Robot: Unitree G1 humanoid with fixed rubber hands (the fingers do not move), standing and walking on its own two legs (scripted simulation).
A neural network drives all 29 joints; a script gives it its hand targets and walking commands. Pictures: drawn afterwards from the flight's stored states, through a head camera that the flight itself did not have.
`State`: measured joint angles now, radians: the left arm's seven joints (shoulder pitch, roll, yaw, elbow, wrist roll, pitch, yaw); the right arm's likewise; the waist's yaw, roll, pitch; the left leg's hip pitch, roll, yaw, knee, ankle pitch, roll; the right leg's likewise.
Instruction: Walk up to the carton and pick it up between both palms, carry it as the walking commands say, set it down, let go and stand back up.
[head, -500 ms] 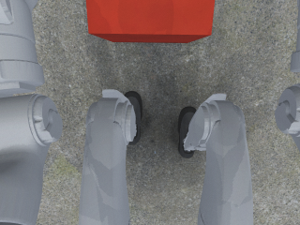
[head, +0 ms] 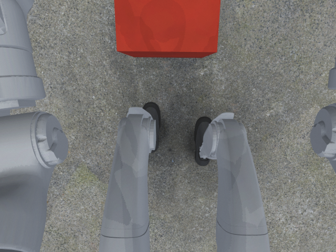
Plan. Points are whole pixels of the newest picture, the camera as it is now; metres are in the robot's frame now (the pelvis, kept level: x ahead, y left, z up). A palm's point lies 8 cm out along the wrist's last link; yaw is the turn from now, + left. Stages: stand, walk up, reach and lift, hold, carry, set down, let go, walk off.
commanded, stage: set down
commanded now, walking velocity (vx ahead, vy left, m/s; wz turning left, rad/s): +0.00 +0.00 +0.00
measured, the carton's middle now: (167, 10) +0.58 +0.05 -0.44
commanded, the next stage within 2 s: let go in 0.22 s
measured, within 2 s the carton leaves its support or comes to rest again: neither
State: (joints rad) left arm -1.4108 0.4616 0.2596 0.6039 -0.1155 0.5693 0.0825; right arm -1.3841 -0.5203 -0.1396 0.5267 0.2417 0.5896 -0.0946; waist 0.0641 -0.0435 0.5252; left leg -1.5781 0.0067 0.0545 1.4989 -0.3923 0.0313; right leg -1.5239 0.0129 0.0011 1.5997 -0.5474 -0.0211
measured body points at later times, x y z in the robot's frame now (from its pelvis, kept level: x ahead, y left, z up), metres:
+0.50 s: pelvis +0.02 +0.01 +0.09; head +0.36 +0.02 +0.37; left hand +0.48 +0.27 -0.05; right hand +0.51 -0.18 -0.04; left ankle +0.14 +0.11 -0.53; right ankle +0.09 -0.11 -0.53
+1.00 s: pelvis +0.06 +0.01 +0.16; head +0.16 +0.02 +0.60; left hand +0.31 +0.25 +0.10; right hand +0.33 -0.22 +0.09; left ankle +0.14 +0.11 -0.53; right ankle +0.09 -0.11 -0.53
